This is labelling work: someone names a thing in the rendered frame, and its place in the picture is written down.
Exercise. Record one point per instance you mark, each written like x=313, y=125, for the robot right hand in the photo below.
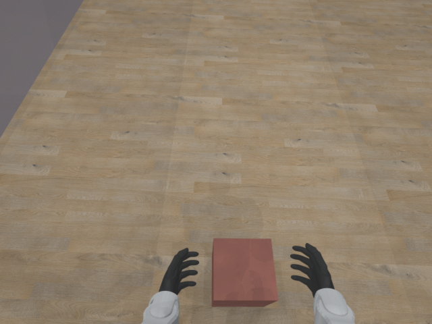
x=317, y=272

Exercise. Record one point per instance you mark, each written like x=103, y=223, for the robot left hand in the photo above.
x=174, y=274

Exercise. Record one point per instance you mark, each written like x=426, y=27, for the right robot forearm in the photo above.
x=330, y=307

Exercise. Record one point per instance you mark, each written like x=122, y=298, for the carton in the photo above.
x=243, y=272

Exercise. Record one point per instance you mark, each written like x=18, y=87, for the left robot forearm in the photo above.
x=163, y=308

